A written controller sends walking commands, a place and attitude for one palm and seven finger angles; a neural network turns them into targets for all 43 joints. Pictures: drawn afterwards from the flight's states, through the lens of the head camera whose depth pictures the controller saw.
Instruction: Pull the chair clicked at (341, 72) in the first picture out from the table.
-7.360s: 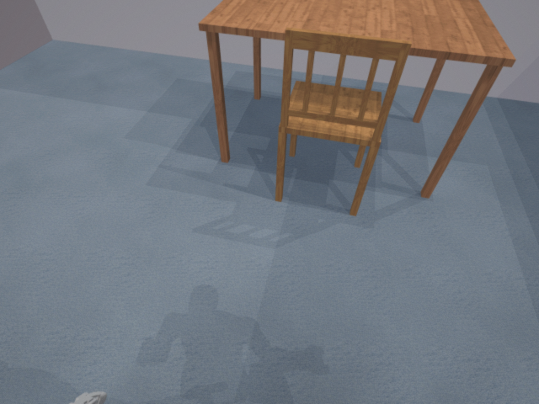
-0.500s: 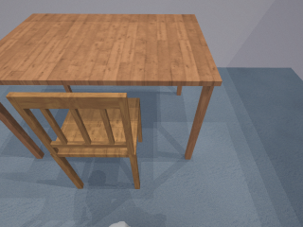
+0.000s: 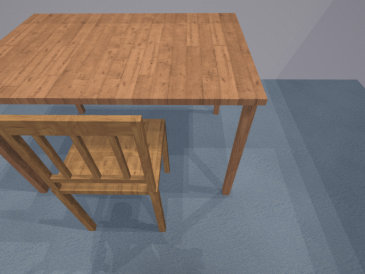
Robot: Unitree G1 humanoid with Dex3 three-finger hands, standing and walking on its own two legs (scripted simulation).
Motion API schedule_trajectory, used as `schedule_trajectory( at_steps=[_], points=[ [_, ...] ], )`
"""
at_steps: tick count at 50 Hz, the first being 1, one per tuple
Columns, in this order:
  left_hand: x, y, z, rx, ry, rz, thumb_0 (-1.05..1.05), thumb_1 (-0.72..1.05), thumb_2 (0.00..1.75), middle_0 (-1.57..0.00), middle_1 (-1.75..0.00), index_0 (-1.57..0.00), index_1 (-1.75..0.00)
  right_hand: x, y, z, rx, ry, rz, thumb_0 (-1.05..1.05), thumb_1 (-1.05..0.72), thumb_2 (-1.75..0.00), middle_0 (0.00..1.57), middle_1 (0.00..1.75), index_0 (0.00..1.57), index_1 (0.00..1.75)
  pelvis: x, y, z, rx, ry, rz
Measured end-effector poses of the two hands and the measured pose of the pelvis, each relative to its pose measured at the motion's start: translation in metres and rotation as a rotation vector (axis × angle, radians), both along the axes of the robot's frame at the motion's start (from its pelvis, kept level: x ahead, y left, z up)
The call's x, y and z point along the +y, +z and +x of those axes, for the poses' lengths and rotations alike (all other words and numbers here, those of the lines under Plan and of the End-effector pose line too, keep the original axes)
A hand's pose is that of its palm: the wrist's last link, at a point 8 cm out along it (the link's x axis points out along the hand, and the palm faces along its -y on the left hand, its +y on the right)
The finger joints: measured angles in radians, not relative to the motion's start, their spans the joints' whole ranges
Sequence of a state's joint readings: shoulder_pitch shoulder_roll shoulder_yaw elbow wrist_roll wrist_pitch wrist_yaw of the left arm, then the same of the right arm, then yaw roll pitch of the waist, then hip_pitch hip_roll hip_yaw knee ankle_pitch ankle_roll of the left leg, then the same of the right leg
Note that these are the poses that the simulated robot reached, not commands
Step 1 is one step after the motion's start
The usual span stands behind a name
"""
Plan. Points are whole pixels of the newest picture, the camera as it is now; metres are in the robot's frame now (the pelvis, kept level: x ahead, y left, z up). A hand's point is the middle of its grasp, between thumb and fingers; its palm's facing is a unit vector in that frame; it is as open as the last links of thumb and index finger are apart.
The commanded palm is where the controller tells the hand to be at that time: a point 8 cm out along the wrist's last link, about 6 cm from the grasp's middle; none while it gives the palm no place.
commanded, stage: come to a stop and stand still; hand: left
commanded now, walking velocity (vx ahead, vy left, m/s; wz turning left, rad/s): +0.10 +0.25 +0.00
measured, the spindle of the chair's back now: (87, 157) +0.45 +0.35 -0.10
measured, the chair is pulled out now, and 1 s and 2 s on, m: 0.00 0.00 0.00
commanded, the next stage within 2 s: look again from close up in 1.16 s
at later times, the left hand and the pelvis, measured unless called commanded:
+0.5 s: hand out of the picture -0.02 +0.21 -0.16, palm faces +0.10 -0.97 -0.22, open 7.4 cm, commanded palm none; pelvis -0.02 +0.02 +0.01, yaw +1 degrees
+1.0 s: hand out of the picture -0.02 +0.18 -0.17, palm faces +0.05 -0.99 -0.15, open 7.4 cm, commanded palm none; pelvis +0.00 +0.03 +0.01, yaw +0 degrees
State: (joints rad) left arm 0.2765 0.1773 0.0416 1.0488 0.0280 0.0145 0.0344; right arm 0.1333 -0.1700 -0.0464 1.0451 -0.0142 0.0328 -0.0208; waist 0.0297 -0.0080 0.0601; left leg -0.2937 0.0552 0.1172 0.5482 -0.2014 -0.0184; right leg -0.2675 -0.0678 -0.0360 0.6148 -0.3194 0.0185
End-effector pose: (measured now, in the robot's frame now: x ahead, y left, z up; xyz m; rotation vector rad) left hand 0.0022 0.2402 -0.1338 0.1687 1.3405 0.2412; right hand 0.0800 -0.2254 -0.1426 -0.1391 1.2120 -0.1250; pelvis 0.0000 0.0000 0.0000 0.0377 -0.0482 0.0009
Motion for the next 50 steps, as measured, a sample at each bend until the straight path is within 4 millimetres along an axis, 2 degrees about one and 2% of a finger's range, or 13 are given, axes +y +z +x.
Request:
schedule_trajectory(
  at_steps=[2, 8, 14, 20, 23, 27, 36, 50],
  points=[
    [-0.008, 0.005, 0.0, -0.01, -0.008, 0.008, 0.0, 0.91, 0.89, -0.2, -0.3, -0.19, -0.29, -0.011, -0.003, -0.01, 0.02, -0.01, 0.015, -0.01, -0.92, -0.9, 0.2, 0.3, 0.2, 0.3, -0.008, 0.002, -0.002, -0.006, 0.008, -0.006],
    [-0.027, 0.024, 0.003, -0.032, -0.011, -0.001, 0.01, 0.9, 0.89, -0.2, -0.3, -0.2, -0.29, -0.031, 0.004, -0.046, 0.101, -0.021, 0.021, 0.0, -0.91, -0.9, 0.2, 0.3, 0.2, 0.29, -0.019, 0.016, -0.004, 0.02, 0.006, 0.011],
    [-0.023, 0.029, 0.004, -0.052, 0.005, 0.007, 0.01, 0.91, 0.89, -0.2, -0.3, -0.2, -0.29, -0.036, 0.008, -0.078, 0.191, -0.009, -0.003, 0.0, -0.91, -0.9, 0.2, 0.3, 0.19, 0.29, -0.017, 0.02, -0.01, 0.043, 0.023, 0.014],
    [-0.002, 0.019, -0.014, -0.018, 0.026, -0.006, 0.01, 0.9, 0.89, -0.2, -0.3, -0.2, -0.29, -0.019, 0.012, -0.084, 0.188, 0.009, -0.03, 0.0, -0.91, -0.9, 0.2, 0.3, 0.19, 0.29, -0.001, 0.017, -0.02, 0.05, 0.025, -0.003],
    [0.01, 0.005, -0.024, 0.013, 0.034, -0.029, 0.01, 0.9, 0.89, -0.2, -0.3, -0.2, -0.29, -0.004, 0.01, -0.087, 0.161, 0.01, -0.047, 0.0, -0.91, -0.9, 0.2, 0.3, 0.19, 0.29, 0.012, 0.01, -0.023, 0.048, 0.028, -0.036],
    [0.017, -0.001, -0.03, 0.039, 0.025, -0.054, 0.01, 0.9, 0.89, -0.2, -0.3, -0.19, -0.29, 0.02, 0.015, -0.09, 0.156, 0.009, -0.031, 0.0, -0.91, -0.9, 0.2, 0.3, 0.2, 0.29, 0.019, 0.012, -0.022, 0.037, 0.019, -0.026],
    [0.007, -0.002, -0.034, 0.08, 0.004, -0.1, 0.01, 0.9, 0.89, -0.2, -0.3, -0.19, -0.29, 0.041, 0.013, -0.096, 0.18, -0.016, -0.007, 0.01, -0.92, -0.9, 0.2, 0.3, 0.2, 0.3, 0.03, 0.015, -0.013, 0.023, 0.007, -0.036],
    [-0.006, -0.003, -0.027, 0.104, -0.009, -0.116, 0.01, 0.91, 0.89, -0.2, -0.3, -0.19, -0.29, 0.052, 0.01, -0.11, 0.227, -0.056, 0.019, 0.0, -0.91, -0.9, 0.2, 0.3, 0.2, 0.3, 0.029, 0.015, -0.002, 0.019, -0.001, -0.04]
  ],
)
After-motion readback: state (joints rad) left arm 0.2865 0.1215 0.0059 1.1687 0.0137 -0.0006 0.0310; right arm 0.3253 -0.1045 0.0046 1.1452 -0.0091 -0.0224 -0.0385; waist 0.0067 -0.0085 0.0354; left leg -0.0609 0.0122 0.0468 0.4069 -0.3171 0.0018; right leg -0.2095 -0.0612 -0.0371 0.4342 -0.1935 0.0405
